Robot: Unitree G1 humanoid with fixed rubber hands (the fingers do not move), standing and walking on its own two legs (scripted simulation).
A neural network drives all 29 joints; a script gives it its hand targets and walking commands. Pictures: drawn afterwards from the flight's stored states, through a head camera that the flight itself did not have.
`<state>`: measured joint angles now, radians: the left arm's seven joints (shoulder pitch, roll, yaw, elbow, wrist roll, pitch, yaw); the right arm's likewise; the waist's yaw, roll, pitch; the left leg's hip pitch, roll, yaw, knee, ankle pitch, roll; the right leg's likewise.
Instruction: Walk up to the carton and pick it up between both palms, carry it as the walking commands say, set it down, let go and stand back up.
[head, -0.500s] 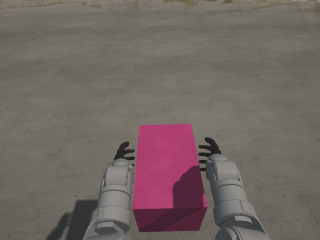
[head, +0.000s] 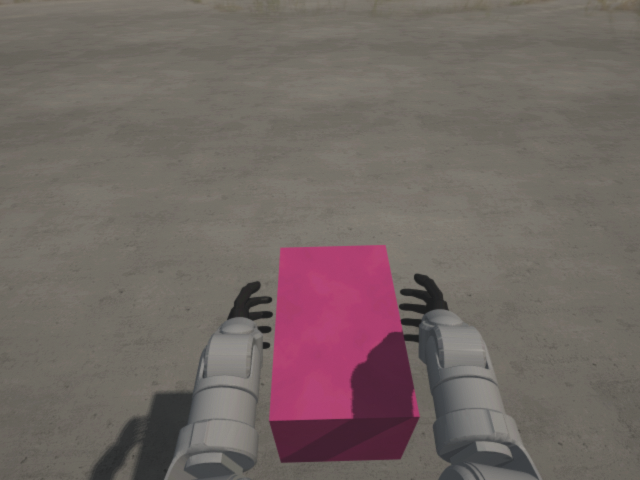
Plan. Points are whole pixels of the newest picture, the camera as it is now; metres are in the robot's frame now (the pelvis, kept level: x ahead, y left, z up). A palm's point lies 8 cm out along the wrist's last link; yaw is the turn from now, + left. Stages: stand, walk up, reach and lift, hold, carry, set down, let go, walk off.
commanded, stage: reach and lift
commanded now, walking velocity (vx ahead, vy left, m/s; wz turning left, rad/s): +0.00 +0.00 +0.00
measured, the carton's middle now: (336, 346) +0.34 +0.00 -0.03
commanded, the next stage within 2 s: hold in 0.44 s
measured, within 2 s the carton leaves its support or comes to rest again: neither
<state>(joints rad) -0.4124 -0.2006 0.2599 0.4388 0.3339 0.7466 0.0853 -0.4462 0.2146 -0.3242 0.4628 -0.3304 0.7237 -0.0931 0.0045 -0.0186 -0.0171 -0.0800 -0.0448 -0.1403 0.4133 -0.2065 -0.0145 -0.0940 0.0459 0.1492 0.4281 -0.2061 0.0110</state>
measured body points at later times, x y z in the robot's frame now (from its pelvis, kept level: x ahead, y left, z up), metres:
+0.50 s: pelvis -0.01 -0.01 +0.00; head -0.07 +0.00 +0.44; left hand +0.30 +0.13 +0.05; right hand +0.31 -0.14 +0.05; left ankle +0.02 +0.13 -0.74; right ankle +0.03 -0.13 -0.74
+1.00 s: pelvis -0.01 +0.01 -0.01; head -0.06 +0.01 +0.44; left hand +0.31 +0.14 +0.05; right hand +0.32 -0.13 +0.05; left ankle +0.02 +0.14 -0.74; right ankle +0.03 -0.13 -0.74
